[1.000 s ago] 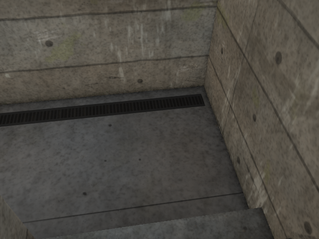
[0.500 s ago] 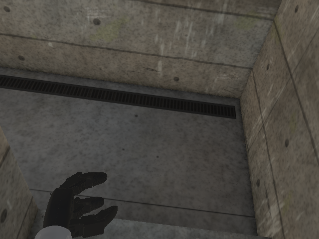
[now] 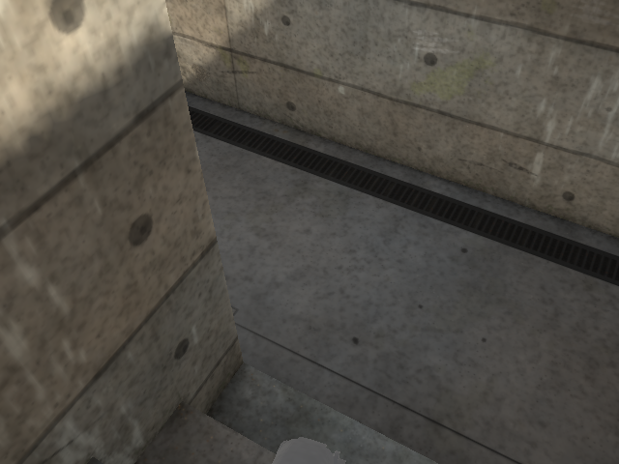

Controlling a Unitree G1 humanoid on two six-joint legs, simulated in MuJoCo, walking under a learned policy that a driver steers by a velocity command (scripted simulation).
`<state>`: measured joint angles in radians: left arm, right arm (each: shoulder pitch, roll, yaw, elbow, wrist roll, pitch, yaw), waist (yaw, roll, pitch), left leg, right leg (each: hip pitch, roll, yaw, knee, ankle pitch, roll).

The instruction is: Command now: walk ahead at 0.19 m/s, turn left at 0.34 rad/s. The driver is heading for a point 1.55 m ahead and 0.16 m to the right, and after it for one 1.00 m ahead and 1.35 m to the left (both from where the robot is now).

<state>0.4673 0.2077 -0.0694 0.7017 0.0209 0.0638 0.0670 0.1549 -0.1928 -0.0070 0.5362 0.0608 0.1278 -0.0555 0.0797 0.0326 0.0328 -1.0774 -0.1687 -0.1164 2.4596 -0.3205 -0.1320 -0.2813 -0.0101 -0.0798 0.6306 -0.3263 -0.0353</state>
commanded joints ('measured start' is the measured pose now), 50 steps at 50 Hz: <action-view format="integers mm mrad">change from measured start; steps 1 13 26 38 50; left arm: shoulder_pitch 134 -141 370 299 -33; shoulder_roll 144 115 22 97 107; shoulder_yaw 53 121 105 108 124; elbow -27 -49 94 234 226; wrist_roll -6 -16 19 -36 -28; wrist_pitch -34 -76 -106 -110 -76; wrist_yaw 13 -37 -62 8 -52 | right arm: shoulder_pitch -83 45 -341 -261 356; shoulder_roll -9 -110 5 -54 -164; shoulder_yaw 11 13 10 8 -78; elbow -95 7 27 -2 298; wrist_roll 4 -32 -27 -24 -57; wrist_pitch -31 -165 -138 -158 -190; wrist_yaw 8 38 -19 52 112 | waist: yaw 35 -114 319 83 -228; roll -101 279 -165 -141 -39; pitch -67 -10 98 49 -76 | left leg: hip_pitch -187 566 -197 -377 972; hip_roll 93 313 -22 231 189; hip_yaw -70 -75 -46 -155 105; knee -74 -1523 -35 -1372 -1946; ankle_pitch -148 -268 -457 364 695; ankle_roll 16 233 160 119 179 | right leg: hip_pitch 324 -201 561 618 -80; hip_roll -228 -20 -147 -147 45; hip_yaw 410 60 282 601 324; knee -232 210 -317 118 781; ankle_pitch -103 115 453 314 567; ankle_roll -203 -45 -186 -121 -87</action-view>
